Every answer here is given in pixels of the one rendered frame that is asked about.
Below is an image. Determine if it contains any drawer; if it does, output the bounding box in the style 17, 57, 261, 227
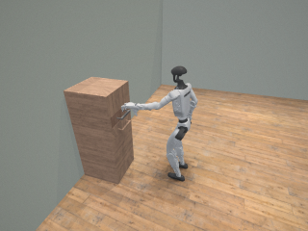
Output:
110, 100, 130, 129

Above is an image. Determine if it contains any left robot shin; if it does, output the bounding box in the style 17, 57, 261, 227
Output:
166, 153, 181, 177

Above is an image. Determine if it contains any right robot upper arm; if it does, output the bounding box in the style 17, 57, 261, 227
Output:
185, 83, 198, 106

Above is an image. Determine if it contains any robot left foot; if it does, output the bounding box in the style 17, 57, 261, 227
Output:
167, 172, 185, 182

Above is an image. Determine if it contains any left robot upper arm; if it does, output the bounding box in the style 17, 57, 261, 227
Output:
155, 90, 181, 110

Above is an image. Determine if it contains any robot left hand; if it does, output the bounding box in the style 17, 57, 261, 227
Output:
121, 102, 138, 116

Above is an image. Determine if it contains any cabinet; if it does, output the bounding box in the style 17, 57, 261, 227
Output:
64, 77, 134, 184

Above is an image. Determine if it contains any left robot forearm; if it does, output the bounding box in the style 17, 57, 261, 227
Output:
133, 102, 159, 111

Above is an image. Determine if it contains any right robot forearm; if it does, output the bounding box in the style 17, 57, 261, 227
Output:
188, 103, 197, 116

